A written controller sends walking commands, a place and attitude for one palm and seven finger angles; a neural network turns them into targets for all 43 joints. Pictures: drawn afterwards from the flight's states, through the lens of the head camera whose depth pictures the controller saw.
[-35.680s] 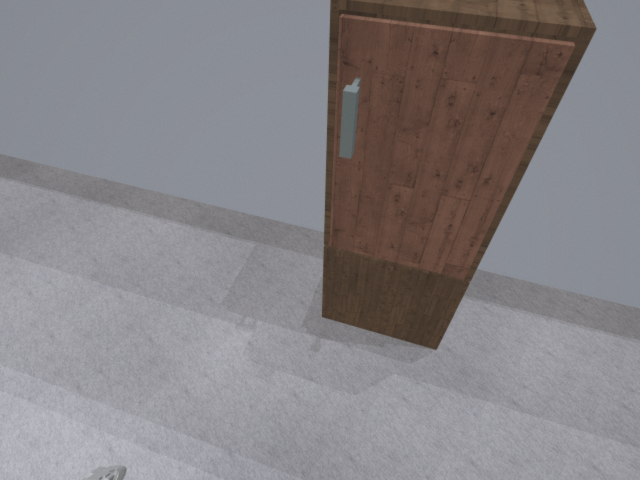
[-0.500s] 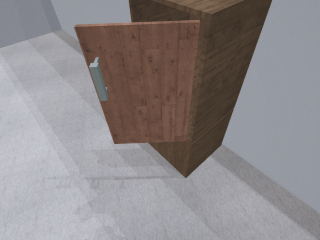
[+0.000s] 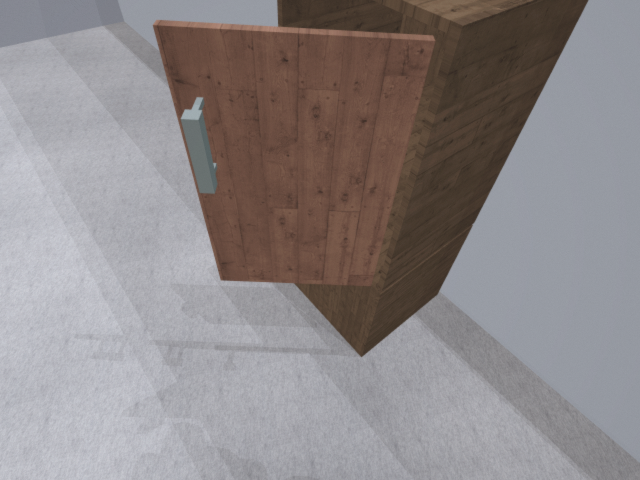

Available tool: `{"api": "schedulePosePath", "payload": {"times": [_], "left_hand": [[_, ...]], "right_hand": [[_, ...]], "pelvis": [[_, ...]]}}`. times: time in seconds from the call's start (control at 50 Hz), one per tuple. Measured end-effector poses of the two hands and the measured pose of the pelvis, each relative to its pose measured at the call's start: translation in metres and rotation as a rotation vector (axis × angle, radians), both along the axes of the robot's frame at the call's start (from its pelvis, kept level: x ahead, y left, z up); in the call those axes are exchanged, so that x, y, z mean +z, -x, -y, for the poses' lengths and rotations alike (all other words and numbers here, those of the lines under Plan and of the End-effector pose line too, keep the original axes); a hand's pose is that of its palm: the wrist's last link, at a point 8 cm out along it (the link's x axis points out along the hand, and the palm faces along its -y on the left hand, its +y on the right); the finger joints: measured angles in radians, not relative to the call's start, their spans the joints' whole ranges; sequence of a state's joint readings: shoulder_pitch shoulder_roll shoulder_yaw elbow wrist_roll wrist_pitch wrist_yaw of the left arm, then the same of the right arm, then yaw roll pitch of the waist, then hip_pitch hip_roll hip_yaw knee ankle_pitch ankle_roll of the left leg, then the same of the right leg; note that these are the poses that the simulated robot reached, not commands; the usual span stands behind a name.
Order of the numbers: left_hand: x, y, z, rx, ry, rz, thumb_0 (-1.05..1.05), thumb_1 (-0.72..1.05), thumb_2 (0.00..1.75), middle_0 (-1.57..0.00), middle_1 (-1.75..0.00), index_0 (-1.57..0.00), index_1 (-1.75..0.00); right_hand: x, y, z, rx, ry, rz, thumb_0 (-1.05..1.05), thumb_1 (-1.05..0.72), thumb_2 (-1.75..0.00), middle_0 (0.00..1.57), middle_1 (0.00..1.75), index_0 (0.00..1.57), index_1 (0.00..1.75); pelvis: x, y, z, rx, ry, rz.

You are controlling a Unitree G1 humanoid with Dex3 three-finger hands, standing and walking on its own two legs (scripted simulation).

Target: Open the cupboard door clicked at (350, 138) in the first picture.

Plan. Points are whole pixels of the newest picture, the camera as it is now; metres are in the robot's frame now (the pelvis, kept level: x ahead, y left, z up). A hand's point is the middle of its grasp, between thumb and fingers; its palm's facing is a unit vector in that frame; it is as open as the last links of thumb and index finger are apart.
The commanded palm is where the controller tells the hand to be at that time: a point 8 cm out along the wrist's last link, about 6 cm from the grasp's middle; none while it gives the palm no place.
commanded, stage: come to a stop and stand still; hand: left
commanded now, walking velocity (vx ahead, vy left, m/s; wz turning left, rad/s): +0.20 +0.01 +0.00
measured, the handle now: (203, 146) +0.57 +0.23 +0.09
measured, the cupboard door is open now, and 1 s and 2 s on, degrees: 50 50 50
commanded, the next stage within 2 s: look again from close up in 0.98 s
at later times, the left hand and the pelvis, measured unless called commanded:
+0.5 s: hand out of the picture +0.12 +0.17 -0.16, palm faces +0.07 -0.97 -0.22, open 7.3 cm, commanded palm none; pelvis +0.04 -0.01 +0.01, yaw +2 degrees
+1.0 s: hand out of the picture +0.07 +0.24 -0.16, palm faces +0.04 -0.96 -0.27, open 7.4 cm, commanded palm none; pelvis +0.05 +0.03 +0.00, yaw +0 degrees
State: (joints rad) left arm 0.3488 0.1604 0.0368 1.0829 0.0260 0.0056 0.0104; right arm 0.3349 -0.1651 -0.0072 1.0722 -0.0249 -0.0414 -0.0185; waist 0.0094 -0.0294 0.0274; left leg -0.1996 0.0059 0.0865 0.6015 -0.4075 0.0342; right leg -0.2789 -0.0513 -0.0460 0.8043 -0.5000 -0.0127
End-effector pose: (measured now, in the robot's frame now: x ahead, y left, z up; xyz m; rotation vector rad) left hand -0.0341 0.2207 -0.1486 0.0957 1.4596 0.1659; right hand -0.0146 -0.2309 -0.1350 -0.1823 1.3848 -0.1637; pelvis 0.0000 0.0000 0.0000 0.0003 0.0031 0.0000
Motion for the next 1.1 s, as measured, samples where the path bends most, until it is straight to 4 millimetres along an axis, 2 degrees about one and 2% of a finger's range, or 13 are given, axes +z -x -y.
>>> {"api": "schedulePosePath", "payload": {"times": [0.04, 0.08, 0.2, 0.26, 0.32, 0.42, 0.5, 0.58, 0.7, 0.78, 0.88, 0.98, 1.1], "left_hand": [[0.004, -0.013, -0.003, -0.012, -0.004, -0.006, 0.01, 0.91, 0.89, -0.2, -0.3, -0.2, -0.3], [0.008, -0.034, -0.004, -0.021, -0.007, 0.019, 0.01, 0.91, 0.89, -0.2, -0.3, -0.2, -0.3], [0.021, -0.118, 0.0, -0.05, -0.049, 0.166, 0.01, 0.93, 0.89, -0.2, -0.3, -0.19, -0.3], [0.019, -0.152, 0.005, -0.061, -0.082, 0.248, 0.01, 0.93, 0.89, -0.2, -0.3, -0.2, -0.3], [0.022, -0.166, 0.01, -0.062, -0.094, 0.283, 0.01, 0.92, 0.89, -0.2, -0.3, -0.2, -0.3], [0.023, -0.16, 0.014, -0.052, -0.079, 0.263, 0.0, 0.91, 0.89, -0.2, -0.3, -0.2, -0.3], [0.019, -0.148, 0.001, -0.037, -0.071, 0.251, 0.0, 0.92, 0.89, -0.2, -0.3, -0.2, -0.3], [0.008, -0.133, -0.019, -0.044, -0.066, 0.239, 0.0, 0.92, 0.89, -0.2, -0.3, -0.2, -0.3], [0.014, -0.109, -0.047, -0.044, -0.103, 0.232, 0.01, 0.91, 0.89, -0.2, -0.3, -0.2, -0.3], [0.017, -0.094, -0.058, -0.04, -0.118, 0.201, 0.01, 0.91, 0.89, -0.2, -0.3, -0.2, -0.3], [0.022, -0.086, -0.063, -0.04, -0.118, 0.173, 0.01, 0.91, 0.89, -0.2, -0.3, -0.2, -0.3], [0.024, -0.092, -0.064, -0.051, -0.112, 0.178, 0.01, 0.91, 0.89, -0.2, -0.3, -0.2, -0.3], [0.027, -0.111, -0.064, -0.08, -0.108, 0.21, 0.01, 0.91, 0.89, -0.2, -0.3, -0.2, -0.3]], "right_hand": [[0.002, 0.0, -0.005, -0.014, -0.003, -0.003, 0.01, -0.91, -0.9, 0.19, 0.3, 0.2, 0.29], [0.005, 0.003, -0.011, -0.02, -0.018, -0.03, 0.01, -0.91, -0.9, 0.19, 0.3, 0.2, 0.29], [0.0, 0.006, -0.018, -0.029, -0.076, -0.144, 0.01, -0.9, -0.9, 0.2, 0.3, 0.2, 0.29], [-0.013, -0.005, -0.01, -0.043, -0.095, -0.17, 0.01, -0.9, -0.9, 0.2, 0.3, 0.2, 0.3], [-0.018, -0.03, 0.0, -0.05, -0.08, -0.146, 0.01, -0.9, -0.9, 0.2, 0.3, 0.2, 0.3], [-0.01, -0.089, 0.012, -0.021, -0.047, -0.005, 0.01, -0.9, -0.9, 0.2, 0.3, 0.2, 0.29], [0.002, -0.128, 0.011, 0.018, -0.02, 0.125, 0.01, -0.91, -0.9, 0.19, 0.3, 0.2, 0.29], [0.007, -0.148, 0.004, 0.073, 0.014, 0.232, 0.0, -0.91, -0.9, 0.19, 0.3, 0.2, 0.29], [0.016, -0.168, -0.011, 0.086, 0.019, 0.342, 0.01, -0.9, -0.9, 0.19, 0.3, 0.2, 0.29], [0.016, -0.172, -0.022, 0.089, -0.003, 0.365, 0.01, -0.9, -0.9, 0.2, 0.3, 0.2, 0.29], [0.012, -0.16, -0.03, 0.087, -0.023, 0.327, 0.01, -0.9, -0.9, 0.2, 0.3, 0.2, 0.3], [0.009, -0.138, -0.028, 0.07, -0.017, 0.257, 0.01, -0.9, -0.9, 0.2, 0.3, 0.2, 0.3], [0.009, -0.112, -0.015, 0.039, 0.012, 0.187, 0.01, -0.9, -0.9, 0.2, 0.3, 0.2, 0.3]], "pelvis": [[0.003, -0.007, -0.001, 0.001, 0.004, -0.004], [0.007, -0.015, 0.0, 0.005, 0.004, -0.008], [0.009, -0.04, 0.011, 0.019, -0.003, -0.011], [-0.001, -0.054, 0.02, 0.031, -0.019, -0.003], [-0.001, -0.057, 0.023, 0.046, -0.021, 0.004], [0.005, -0.051, 0.021, 0.045, -0.029, 0.002], [0.005, -0.045, 0.014, 0.037, -0.026, -0.002], [-0.004, -0.04, -0.001, 0.047, 0.01, 0.01], [-0.007, -0.045, -0.019, 0.024, 0.011, 0.025], [-0.005, -0.047, -0.025, 0.012, 0.009, 0.026], [-0.001, -0.048, -0.029, 0.006, 0.004, 0.025], [0.002, -0.047, -0.032, 0.004, 0.0, 0.029], [0.006, -0.046, -0.032, 0.002, -0.004, 0.036]]}}
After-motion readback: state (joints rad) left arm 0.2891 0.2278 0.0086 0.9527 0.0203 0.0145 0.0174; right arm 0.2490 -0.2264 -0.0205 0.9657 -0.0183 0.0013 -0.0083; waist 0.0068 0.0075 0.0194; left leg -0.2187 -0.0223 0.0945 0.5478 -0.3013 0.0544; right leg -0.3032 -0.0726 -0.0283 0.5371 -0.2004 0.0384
